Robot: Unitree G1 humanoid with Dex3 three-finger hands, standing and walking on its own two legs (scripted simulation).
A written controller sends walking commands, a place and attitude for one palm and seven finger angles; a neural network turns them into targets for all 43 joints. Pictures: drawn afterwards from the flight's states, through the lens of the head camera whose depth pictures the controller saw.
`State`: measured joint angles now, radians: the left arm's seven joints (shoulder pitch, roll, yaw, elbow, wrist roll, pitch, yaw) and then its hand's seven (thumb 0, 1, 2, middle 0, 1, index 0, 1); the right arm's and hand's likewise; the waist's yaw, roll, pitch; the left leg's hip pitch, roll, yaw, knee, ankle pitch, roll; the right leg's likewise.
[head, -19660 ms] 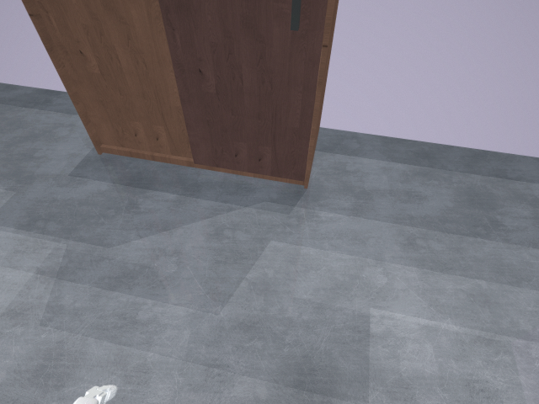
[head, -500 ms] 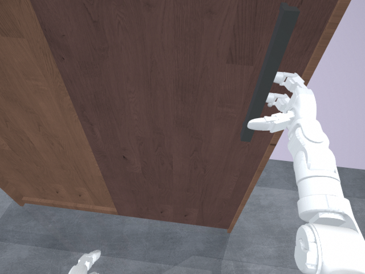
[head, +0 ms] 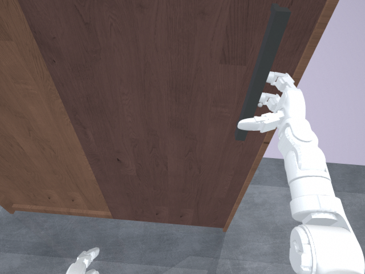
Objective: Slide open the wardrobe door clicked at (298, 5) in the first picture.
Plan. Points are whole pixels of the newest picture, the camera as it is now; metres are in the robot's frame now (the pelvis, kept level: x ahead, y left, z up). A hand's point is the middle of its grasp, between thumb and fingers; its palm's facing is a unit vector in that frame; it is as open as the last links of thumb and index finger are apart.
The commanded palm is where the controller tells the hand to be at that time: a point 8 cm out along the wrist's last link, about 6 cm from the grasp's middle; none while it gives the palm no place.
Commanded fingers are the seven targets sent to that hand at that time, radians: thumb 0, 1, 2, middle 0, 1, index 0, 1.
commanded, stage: slide the fingers in behind the handle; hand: right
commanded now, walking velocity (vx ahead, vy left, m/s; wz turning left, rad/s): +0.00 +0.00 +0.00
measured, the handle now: (254, 83) +0.50 -0.12 +0.20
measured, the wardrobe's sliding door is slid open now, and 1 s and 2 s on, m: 0.00 0.00 0.00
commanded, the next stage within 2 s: grip the handle and tug to test in 0.38 s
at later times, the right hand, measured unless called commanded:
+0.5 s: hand (260, 105) +0.43 -0.12 +0.19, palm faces +0.01 +1.00 +0.03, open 14.4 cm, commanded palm +0.40 -0.17 +0.19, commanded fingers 0.00 0.41 -0.34 0.31 1.21 0.31 1.21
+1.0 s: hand (260, 104) +0.43 -0.12 +0.19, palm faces +0.03 +1.00 +0.02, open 9.0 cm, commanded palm +0.40 -0.16 +0.19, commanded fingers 0.00 -0.76 -0.84 0.44 1.38 0.44 1.38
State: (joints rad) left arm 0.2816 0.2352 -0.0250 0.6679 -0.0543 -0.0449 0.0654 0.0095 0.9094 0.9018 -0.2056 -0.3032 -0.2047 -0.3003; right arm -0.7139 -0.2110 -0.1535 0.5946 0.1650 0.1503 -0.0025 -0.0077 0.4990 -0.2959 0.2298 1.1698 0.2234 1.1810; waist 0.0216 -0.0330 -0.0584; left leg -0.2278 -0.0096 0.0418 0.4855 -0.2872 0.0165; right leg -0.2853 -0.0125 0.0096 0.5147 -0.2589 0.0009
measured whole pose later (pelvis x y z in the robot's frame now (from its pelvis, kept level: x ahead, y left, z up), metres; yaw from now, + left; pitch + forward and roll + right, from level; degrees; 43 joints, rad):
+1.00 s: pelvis +0.01 -0.01 +0.00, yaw +1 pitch +1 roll +0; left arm 0.28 0.23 -0.02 0.65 -0.05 -0.02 0.06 0.01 0.91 0.90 -0.21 -0.30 -0.20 -0.30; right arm -0.65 -0.20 -0.16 0.49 0.16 0.20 -0.02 0.00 -0.32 -0.65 0.25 1.23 0.25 1.24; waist 0.03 -0.03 -0.06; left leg -0.20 -0.01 0.02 0.46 -0.29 0.01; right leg -0.25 -0.01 -0.01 0.50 -0.27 -0.01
